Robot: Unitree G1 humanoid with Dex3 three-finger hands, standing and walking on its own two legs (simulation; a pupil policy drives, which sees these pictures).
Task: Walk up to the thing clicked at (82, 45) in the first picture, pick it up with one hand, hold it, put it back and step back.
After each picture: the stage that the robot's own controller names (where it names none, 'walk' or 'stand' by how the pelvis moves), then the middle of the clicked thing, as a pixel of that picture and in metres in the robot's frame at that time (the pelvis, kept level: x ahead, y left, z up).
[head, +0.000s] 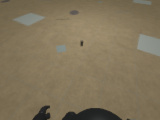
stand; (81, 43) +1.60 +0.20 -0.72
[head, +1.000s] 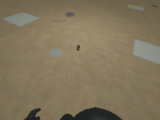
walk; (78, 47) +1.47 +0.20 -0.72
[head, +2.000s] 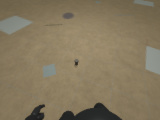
walk; (76, 62) +0.95 +0.19 -0.71
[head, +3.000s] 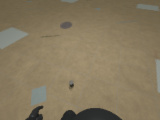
walk; (71, 83) +0.56 +0.25 -0.70
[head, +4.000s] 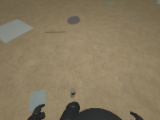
stand; (73, 91) +0.37 +0.20 -0.69
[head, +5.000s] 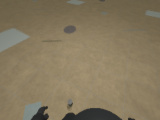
stand; (70, 102) +0.30 +0.20 -0.72
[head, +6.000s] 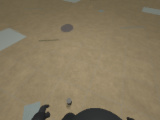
stand; (69, 101) +0.30 +0.21 -0.73
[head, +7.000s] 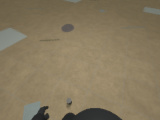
stand; (69, 101) +0.30 +0.22 -0.73
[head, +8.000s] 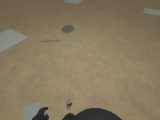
stand; (69, 102) +0.30 +0.22 -0.73
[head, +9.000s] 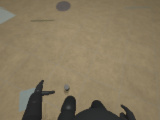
go down; (66, 87) +0.33 +0.22 -0.65
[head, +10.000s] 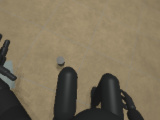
go down; (60, 61) +0.38 +0.25 -0.30
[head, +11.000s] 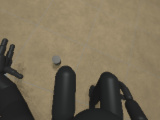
close in; (56, 60) +0.38 +0.26 -0.28
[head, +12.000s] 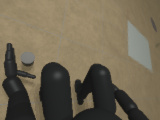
close; (28, 59) +0.36 +0.29 -0.21
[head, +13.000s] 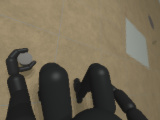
close; (25, 60) +0.35 +0.29 -0.22
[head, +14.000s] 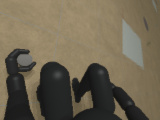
lift; (25, 61) +0.34 +0.29 -0.22
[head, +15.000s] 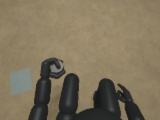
lift; (58, 69) +0.31 +0.22 -0.03
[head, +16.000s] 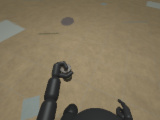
lift; (66, 73) +0.32 +0.16 +0.01
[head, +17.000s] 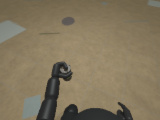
hold; (66, 73) +0.33 +0.17 +0.00
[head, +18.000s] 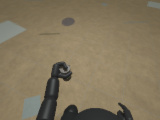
hold; (66, 73) +0.33 +0.17 +0.00
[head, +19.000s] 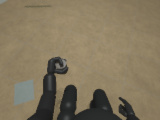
crouch; (62, 67) +0.36 +0.19 -0.06
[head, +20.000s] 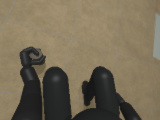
lower; (38, 57) +0.38 +0.28 -0.18
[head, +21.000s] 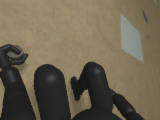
lower; (17, 56) +0.38 +0.31 -0.22
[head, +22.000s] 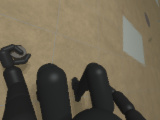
lower; (20, 55) +0.37 +0.31 -0.22
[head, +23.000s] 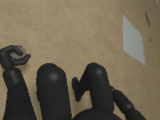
lower; (19, 56) +0.37 +0.31 -0.22
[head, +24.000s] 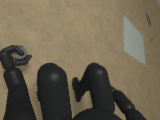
loosen; (20, 56) +0.36 +0.31 -0.22
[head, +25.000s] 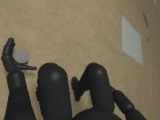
withdraw; (22, 58) +0.35 +0.30 -0.22
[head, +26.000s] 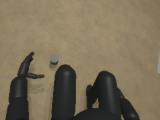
stand; (54, 60) +0.38 +0.26 -0.27
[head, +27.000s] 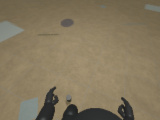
stand; (68, 98) +0.32 +0.19 -0.65
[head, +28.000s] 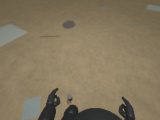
stand; (69, 97) +0.34 +0.20 -0.67
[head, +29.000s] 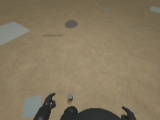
stand; (70, 97) +0.33 +0.19 -0.69
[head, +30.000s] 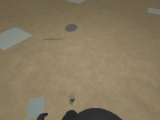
walk; (72, 97) +0.36 +0.19 -0.72
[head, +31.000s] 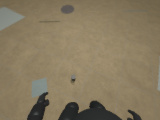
walk; (73, 78) +0.50 +0.17 -0.70
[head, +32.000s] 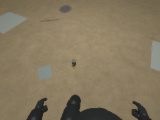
walk; (73, 62) +0.80 +0.27 -0.69
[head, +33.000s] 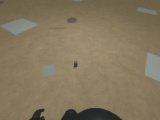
stand; (75, 63) +0.98 +0.23 -0.71
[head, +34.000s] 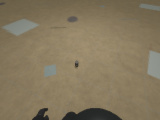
stand; (76, 63) +0.97 +0.23 -0.73
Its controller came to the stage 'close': yes
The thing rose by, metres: 0.70
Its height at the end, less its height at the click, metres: +0.00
